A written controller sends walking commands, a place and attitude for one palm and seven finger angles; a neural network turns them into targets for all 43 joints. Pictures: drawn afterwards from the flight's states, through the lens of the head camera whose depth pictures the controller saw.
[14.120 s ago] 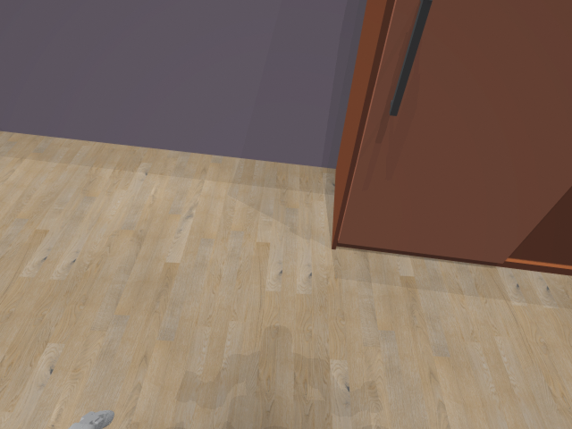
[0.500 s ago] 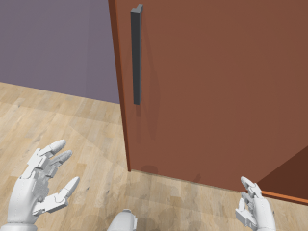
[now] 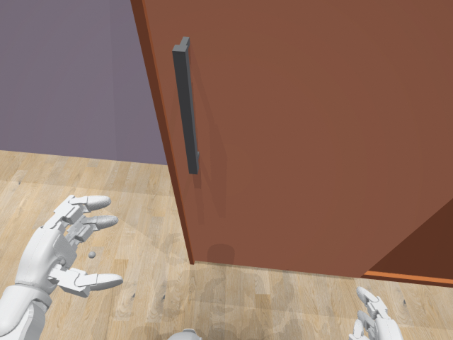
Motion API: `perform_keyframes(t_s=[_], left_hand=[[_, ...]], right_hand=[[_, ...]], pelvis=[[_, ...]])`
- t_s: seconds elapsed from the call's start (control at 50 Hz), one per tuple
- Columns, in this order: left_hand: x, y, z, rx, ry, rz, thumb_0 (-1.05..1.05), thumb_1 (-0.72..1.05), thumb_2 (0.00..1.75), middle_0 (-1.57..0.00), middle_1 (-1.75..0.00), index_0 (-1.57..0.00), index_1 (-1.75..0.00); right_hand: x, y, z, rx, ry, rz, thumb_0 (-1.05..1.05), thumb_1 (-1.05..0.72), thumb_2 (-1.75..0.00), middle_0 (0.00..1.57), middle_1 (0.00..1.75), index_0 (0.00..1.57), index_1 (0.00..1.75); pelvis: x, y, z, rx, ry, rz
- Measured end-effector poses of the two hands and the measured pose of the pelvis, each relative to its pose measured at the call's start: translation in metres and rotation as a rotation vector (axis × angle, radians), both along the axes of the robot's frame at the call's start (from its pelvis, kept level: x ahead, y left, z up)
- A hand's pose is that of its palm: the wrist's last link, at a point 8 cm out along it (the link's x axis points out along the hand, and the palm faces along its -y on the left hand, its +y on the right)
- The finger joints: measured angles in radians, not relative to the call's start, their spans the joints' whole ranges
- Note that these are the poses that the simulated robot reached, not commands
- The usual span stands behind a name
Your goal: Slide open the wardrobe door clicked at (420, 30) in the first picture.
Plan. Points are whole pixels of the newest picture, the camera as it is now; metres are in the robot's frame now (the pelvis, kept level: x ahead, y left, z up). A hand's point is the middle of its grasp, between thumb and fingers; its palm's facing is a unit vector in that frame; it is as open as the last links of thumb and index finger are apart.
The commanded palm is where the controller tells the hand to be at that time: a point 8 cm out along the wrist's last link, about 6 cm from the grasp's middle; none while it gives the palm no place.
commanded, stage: raise the hand with hooked fingers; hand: left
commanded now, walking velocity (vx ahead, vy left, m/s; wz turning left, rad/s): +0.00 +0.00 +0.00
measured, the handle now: (190, 116) +0.49 +0.11 +0.13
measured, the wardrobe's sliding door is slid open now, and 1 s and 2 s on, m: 0.00 0.00 0.00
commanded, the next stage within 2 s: move the hooked fingers beside the handle in 1.04 s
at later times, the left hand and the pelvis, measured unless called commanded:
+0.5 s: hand (36, 207) +0.25 +0.28 +0.16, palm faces +0.05 -1.00 -0.06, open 14.0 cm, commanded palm +0.22 +0.32 +0.16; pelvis -0.01 +0.00 +0.02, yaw +1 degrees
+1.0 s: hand (48, 203) +0.26 +0.27 +0.16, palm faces +0.03 -1.00 -0.04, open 14.0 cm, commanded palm +0.23 +0.31 +0.16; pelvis -0.01 -0.01 +0.03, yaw +0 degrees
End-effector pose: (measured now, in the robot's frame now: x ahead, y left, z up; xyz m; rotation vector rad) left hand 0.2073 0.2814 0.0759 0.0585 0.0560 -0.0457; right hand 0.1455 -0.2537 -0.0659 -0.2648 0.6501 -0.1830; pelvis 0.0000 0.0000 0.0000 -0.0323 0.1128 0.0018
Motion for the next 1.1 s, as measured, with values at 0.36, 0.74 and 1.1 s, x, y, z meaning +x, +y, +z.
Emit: perform_keyframes(t_s=[0.36, 0.74, 1.1], left_hand=[[0.011, 0.038, 0.054, -0.005, -0.047, 0.065, -0.01, -0.47, 0.31, -0.3, -1.18, -0.3, -1.18], [0.028, 0.042, 0.078, -0.026, -0.071, 0.044, -0.01, -0.5, 0.3, -0.3, -1.2, -0.3, -1.2], [0.029, 0.039, 0.083, -0.023, -0.094, 0.065, -0.01, -0.5, 0.3, -0.31, -1.2, -0.3, -1.2]], right_hand=[[0.031, 0.037, 0.029, 0.062, -0.112, 0.101, 0.01, -0.9, -0.9, 0.21, 0.3, 0.2, 0.3], [-0.001, 0.005, 0.027, 0.035, -0.048, 0.037, 0.01, -0.9, -0.9, 0.21, 0.3, 0.2, 0.3], [0.014, 0.011, 0.029, 0.052, -0.076, 0.059, 0.01, -0.9, -0.9, 0.21, 0.3, 0.2, 0.3]], pelvis=[[-0.006, 0.0, 0.018, 0.0, -0.084, 0.016], [-0.01, -0.008, 0.025, 0.008, -0.11, 0.004], [-0.006, -0.012, 0.027, 0.013, -0.115, 0.006]])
